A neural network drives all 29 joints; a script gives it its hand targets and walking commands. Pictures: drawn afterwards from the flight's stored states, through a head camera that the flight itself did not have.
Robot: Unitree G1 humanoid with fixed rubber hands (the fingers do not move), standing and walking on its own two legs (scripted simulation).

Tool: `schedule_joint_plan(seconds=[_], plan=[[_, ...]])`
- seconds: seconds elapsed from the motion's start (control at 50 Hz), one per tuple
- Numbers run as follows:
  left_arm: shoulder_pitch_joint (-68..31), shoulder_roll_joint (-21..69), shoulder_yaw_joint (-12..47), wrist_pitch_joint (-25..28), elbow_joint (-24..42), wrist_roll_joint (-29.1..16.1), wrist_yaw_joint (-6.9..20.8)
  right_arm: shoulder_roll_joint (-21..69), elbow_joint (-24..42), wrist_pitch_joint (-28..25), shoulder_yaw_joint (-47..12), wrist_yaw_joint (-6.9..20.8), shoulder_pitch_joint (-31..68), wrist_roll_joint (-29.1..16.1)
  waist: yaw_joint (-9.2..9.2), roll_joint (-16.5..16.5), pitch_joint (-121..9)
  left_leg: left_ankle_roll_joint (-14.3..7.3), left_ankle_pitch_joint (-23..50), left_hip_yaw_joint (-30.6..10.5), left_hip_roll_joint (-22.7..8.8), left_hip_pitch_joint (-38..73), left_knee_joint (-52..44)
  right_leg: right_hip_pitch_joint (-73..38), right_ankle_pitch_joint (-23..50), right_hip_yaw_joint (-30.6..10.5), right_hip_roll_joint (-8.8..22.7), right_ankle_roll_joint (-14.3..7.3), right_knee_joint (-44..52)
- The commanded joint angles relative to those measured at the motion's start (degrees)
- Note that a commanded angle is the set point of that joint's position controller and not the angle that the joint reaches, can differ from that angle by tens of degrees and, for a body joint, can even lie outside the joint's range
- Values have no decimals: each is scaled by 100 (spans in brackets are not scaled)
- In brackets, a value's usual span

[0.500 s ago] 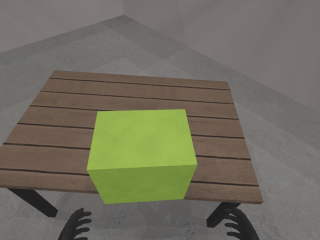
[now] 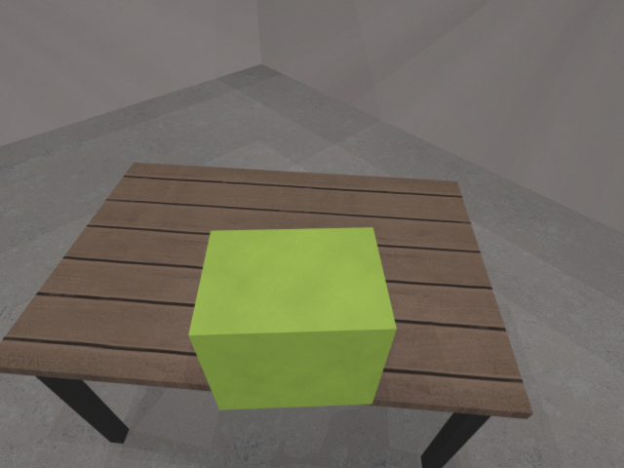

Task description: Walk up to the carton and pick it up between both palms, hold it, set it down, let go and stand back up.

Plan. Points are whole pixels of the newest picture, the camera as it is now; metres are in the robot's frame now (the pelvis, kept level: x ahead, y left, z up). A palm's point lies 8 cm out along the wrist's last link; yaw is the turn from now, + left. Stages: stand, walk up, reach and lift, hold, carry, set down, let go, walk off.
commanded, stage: stand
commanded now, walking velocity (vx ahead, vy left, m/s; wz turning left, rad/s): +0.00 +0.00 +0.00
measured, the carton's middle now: (294, 320) +0.39 +0.04 -0.09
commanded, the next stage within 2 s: none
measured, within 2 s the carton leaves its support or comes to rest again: neither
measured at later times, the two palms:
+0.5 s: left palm out of the picture -0.05 +0.21 -0.15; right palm out of the picture -0.04 -0.20 -0.14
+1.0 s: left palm out of the picture -0.06 +0.20 -0.15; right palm out of the picture -0.05 -0.18 -0.14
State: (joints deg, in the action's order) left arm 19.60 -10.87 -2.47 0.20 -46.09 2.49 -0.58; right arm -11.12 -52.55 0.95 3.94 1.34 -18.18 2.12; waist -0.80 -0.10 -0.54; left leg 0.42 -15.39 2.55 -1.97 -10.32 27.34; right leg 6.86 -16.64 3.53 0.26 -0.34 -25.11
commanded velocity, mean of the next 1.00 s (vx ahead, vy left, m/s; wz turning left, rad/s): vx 0.00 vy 0.00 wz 0.00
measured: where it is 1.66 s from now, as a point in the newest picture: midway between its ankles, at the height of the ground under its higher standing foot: outside the picture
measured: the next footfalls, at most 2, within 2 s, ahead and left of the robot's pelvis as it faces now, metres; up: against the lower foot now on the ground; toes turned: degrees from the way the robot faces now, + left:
none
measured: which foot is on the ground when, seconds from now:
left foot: down 0.00-1.00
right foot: down 0.00-1.00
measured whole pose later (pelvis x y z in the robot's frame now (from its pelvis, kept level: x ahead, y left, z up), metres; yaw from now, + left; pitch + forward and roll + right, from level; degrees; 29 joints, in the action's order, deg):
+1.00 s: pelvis -0.01 +0.02 +0.00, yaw +1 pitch -2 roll +0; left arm 19.4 -4.1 -0.9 0.5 -66.8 1.2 -2.7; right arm -5.0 -67.0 -0.4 0.5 -1.9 -18.9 0.9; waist 0.2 0.7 1.5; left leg -1.5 -11.9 2.5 0.8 -9.3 23.1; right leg 6.6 -14.6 3.7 2.8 1.3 -23.2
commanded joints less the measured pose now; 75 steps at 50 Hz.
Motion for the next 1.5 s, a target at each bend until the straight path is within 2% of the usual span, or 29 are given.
schedule_joint_plan(seconds=[0.0, 0.04, 0.12, 0.22, 0.26, 0.34, 0.38, 0.48, 0.52, 0.58, 0.6, 0.66, 0.72, 0.76, 0.82, 0.92, 0.94, 1.0, 1.02, 1.08, 1.18, 1.24, 1.26, 1.3, 1.34, 1.36, 1.4, 1.42, 1.48], plan=[[131, -711, -205, 243, 249, -44, -107, -713, 247, -177, 195, -122, 65, -15, -54, 156, -14, -147, 1404, -520, -358, 60, -550, -53, 1849, -632, 591, -60, 581], [31, -741, -220, 241, 100, -58, -119, -615, 74, -163, 180, -153, -135, -44, 46, 127, 98, -148, 1297, -534, -362, 54, -686, -7, 1575, -592, 560, -69, 670], [311, -468, -140, 162, -315, -75, -170, -481, -314, -112, 118, -213, -382, -18, 21, -74, 650, -113, 860, -573, -357, -135, -942, 211, 833, -550, 527, -54, 875], [668, -298, -86, 154, -870, -83, -200, -335, -594, -136, 75, -235, -395, -55, -31, -77, 812, -184, 828, -595, -332, -12, -1042, 199, 768, -544, 531, -41, 914], [475, -282, -81, 138, -922, -63, -210, -442, -701, -145, 80, -242, -533, -52, 67, 138, 715, -198, 784, -639, -328, -63, -1076, 71, 890, -512, 525, -36, 869], [540, -320, -75, 122, -1206, -86, -215, -192, -862, -133, -22, -270, -475, -64, 40, 65, 958, -183, 625, -617, -312, -86, -1129, 290, 542, -459, 505, -3, 949], [652, -147, -40, 106, -1325, -106, -226, -202, -975, -121, -43, -292, -615, -97, 79, -151, 985, -214, 410, -670, -295, -152, -1180, 271, 610, -484, 511, 20, 908], [661, 32, 14, 106, -1576, -100, -243, -232, -1121, -113, -64, -303, -670, -84, 103, 30, 998, -196, 479, -619, -277, -170, -1117, 341, 581, -469, 498, 41, 897], [730, 56, 19, 99, -1639, -120, -232, -32, -1231, -126, -141, -330, -751, -95, 75, -193, 917, -210, 454, -597, -265, -306, -1221, 148, 586, -436, 530, -3, 828], [657, 5, 6, 101, -1728, -107, -225, -145, -1189, -160, -143, -328, -523, -105, 16, 235, 809, -266, 558, -692, -280, -202, -1096, 162, 609, -433, 545, 14, 820], [736, 194, 33, 103, -1816, -124, -239, -47, -1204, -175, -162, -325, -525, -119, 21, 207, 743, -288, 620, -667, -298, -37, -1068, 254, 627, -446, 522, 12, 834], [531, 160, 15, 104, -1815, -116, -245, -47, -1310, -147, -159, -355, -689, -117, 136, 10, 872, -260, 525, -685, -254, -238, -1135, 212, 651, -447, 514, -1, 800], [652, 171, 43, 73, -1941, -149, -224, 60, -1347, -162, -204, -329, -705, -134, 102, 98, 752, -269, 370, -731, -298, -175, -1175, 272, 567, -396, 474, 39, 776], [653, 238, 76, 74, -1959, -129, -238, 63, -1369, -148, -224, -342, -676, -129, 114, -115, 1058, -230, 373, -662, -257, -281, -1154, 409, 525, -412, 530, 46, 812], [631, 227, 92, 69, -2015, -132, -236, 45, -1351, -151, -227, -341, -645, -135, 111, 111, 910, -273, 451, -712, -276, -223, -1138, 446, 491, -389, 491, 34, 753], [538, 225, 81, 67, -2004, -116, -246, 107, -1441, -168, -284, -351, -759, -114, 139, -114, 848, -264, 591, -697, -259, -220, -1130, 326, 651, -408, 528, 37, 653], [586, 245, 93, 72, -2036, -147, -234, 143, -1424, -174, -299, -352, -704, -122, 92, 125, 841, -261, 749, -678, -259, -202, -1045, 368, 615, -391, 517, 45, 699], [693, 298, 125, 91, -2105, -133, -232, 86, -1427, -198, -290, -340, -714, -137, 129, 160, 606, -224, 782, -657, -259, -128, -977, 304, 670, -355, 505, 43, 710], [616, 161, 72, 86, -2056, -130, -240, 69, -1433, -205, -281, -352, -652, -125, 88, -70, 688, -251, 754, -672, -250, -178, -1036, 249, 711, -387, 531, 43, 655], [580, 307, 110, 83, -2107, -119, -241, 0, -1406, -222, -273, -364, -611, -124, 91, 163, 824, -305, 969, -662, -244, -186, -1003, 327, 744, -370, 565, 46, 662], [613, 200, 89, 73, -2143, -127, -254, 240, -1449, -211, -357, -359, -590, -138, 91, 215, 897, -261, 1139, -639, -248, -234, -927, 307, 781, -366, 557, 58, 690], [633, 310, 112, 64, -2143, -143, -254, 199, -1475, -239, -343, -349, -652, -135, 90, -62, 740, -287, 1080, -644, -228, -177, -965, 150, 826, -397, 561, 37, 576], [684, 241, 105, 70, -2203, -121, -269, 91, -1483, -241, -311, -369, -588, -128, 53, 117, 794, -316, 1286, -642, -252, -101, -925, 213, 873, -374, 602, 28, 621], [637, 192, 92, 88, -2140, -156, -254, 47, -1453, -262, -323, -361, -648, -143, 86, -146, 541, -314, 1518, -613, -234, 30, -867, 105, 957, -395, 591, 35, 611], [586, 225, 106, 103, -2209, -162, -252, 199, -1478, -266, -354, -373, -666, -157, 137, 207, 673, -331, 1702, -667, -327, 62, -812, 184, 973, -357, 592, 17, 642], [541, 223, 92, 94, -2189, -171, -245, 79, -1464, -267, -333, -378, -645, -129, 111, 44, 621, -302, 1805, -604, -285, 97, -828, 114, 992, -334, 588, 57, 586], [570, 274, 87, 70, -2188, -176, -254, 31, -1445, -286, -318, -363, -545, -135, 71, -92, 587, -342, 1716, -670, -276, 40, -885, -5, 950, -336, 581, 77, 539], [565, 189, 79, 52, -2221, -137, -265, 158, -1462, -274, -328, -369, -569, -140, 73, 120, 706, -332, 1666, -677, -296, -30, -877, 79, 962, -318, 590, 64, 566], [618, 339, 126, 26, -2214, -153, -238, 101, -1424, -265, -353, -371, -434, -154, 24, 12, 851, -339, 1377, -670, -265, 2, -948, 270, 807, -324, 597, 93, 634]])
